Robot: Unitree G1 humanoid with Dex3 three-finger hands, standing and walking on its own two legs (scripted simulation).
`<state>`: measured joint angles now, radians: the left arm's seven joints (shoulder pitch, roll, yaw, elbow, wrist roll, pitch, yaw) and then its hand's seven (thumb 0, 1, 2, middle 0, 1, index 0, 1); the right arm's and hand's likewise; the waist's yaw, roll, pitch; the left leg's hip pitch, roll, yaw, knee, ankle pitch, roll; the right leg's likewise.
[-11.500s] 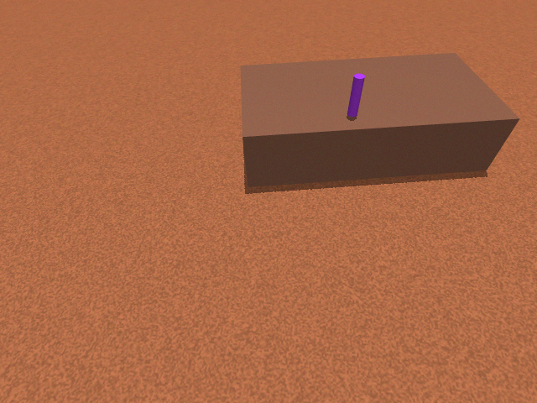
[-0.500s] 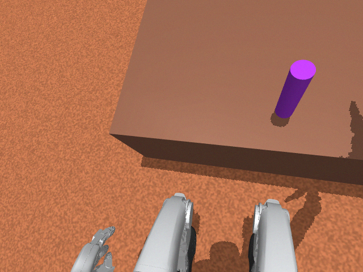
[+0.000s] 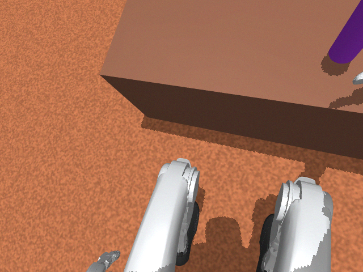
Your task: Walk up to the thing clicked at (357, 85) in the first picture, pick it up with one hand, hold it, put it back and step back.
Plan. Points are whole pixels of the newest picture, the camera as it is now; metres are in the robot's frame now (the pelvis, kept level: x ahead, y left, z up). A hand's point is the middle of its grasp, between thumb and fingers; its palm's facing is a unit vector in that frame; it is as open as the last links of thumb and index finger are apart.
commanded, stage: close in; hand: right
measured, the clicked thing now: out of the picture +0.57 -0.22 +0.04
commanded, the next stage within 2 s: rest palm in 0.26 s
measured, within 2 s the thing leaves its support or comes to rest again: leaves its support in 1.74 s
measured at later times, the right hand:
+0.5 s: hand out of the picture +0.57 -0.22 +0.02, palm faces +0.11 +0.99 -0.01, open 17.1 cm
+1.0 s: hand (358, 16) +0.59 -0.21 +0.02, palm faces +0.10 +0.99 -0.03, open 12.7 cm
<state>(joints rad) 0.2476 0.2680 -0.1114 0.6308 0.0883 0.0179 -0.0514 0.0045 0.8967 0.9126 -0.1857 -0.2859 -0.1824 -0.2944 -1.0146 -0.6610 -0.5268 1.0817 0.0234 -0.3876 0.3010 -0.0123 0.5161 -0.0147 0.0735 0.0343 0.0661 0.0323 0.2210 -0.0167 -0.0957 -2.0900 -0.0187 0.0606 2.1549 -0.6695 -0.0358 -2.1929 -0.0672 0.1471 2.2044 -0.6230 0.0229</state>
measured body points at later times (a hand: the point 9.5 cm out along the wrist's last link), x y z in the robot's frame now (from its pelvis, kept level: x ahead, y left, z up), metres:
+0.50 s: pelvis +0.02 +0.01 +0.01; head +0.25 -0.04 +0.39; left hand +0.09 +0.28 -0.10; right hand +0.56 -0.27 +0.03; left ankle +0.10 +0.13 -0.35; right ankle +0.09 -0.14 -0.35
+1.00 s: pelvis +0.01 +0.00 +0.00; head +0.25 -0.05 +0.38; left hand +0.06 +0.27 -0.11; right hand +0.58 -0.27 +0.03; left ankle +0.10 +0.13 -0.35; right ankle +0.09 -0.14 -0.35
